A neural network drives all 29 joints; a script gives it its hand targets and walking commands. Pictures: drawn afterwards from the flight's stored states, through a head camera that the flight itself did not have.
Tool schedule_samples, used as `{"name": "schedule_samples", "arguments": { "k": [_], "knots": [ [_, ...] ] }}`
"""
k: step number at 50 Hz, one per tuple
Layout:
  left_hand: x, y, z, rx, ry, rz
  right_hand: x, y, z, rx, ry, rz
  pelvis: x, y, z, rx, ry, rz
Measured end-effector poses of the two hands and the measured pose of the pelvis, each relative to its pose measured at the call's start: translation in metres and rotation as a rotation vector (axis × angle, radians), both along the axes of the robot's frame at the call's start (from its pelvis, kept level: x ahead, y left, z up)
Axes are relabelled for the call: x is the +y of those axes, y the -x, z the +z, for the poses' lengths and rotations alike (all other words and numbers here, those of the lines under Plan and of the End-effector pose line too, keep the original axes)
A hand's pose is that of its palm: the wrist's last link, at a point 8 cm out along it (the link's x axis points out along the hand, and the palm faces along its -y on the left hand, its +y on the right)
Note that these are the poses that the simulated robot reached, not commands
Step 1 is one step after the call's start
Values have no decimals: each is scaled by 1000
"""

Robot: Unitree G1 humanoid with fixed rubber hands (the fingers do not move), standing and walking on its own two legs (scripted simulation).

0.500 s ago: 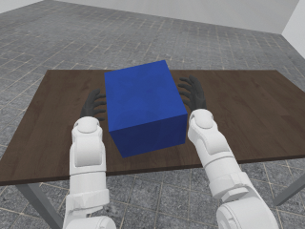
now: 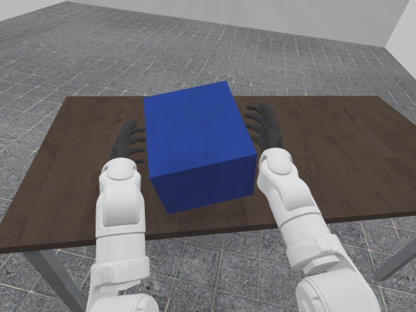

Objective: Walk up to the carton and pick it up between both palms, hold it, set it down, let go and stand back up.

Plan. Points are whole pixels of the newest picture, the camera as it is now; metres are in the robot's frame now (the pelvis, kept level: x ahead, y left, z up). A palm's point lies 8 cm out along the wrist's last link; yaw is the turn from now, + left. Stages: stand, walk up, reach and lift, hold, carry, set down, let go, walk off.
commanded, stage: hold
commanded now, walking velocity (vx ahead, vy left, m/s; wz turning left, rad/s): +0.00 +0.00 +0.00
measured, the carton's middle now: (197, 145) +0.43 +0.00 +0.13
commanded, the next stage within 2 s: set down in 0.20 s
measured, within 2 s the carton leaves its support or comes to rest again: neither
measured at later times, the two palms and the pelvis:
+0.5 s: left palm (118, 164) +0.35 +0.15 +0.16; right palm (268, 139) +0.36 -0.11 +0.20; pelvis +0.00 +0.00 +0.00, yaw -1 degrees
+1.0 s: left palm (131, 178) +0.37 +0.14 +0.09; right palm (258, 142) +0.40 -0.11 +0.16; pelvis +0.02 -0.01 +0.00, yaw -2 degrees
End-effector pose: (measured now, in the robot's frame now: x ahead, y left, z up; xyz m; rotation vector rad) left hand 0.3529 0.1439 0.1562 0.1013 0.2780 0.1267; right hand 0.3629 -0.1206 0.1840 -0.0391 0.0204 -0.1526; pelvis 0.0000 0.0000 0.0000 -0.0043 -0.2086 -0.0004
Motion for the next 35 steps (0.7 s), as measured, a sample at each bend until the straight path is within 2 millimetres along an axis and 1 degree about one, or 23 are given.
{"name": "schedule_samples", "arguments": {
  "k": [14,19,25,28,30,35],
  "knots": [
    [0,7,-3,-1,4,10,1,5,-4,-1,-23,3,0,0,0,7,2,-8],
    [2,11,0,-24,12,24,4,7,4,-34,-25,11,-1,0,0,1,1,-14],
    [6,7,-1,-43,18,11,10,5,20,-123,-23,29,-3,-1,0,-13,-5,-11],
    [5,3,-9,-34,12,-3,11,2,20,-154,-19,42,-3,-1,0,-15,-6,-8],
    [4,1,-18,-19,12,-10,10,0,15,-158,-12,50,-3,-2,0,-10,-7,-6],
    [-2,-1,-48,38,26,-12,4,-8,-14,-108,2,60,-3,-5,1,16,-8,-11]
  ]
}}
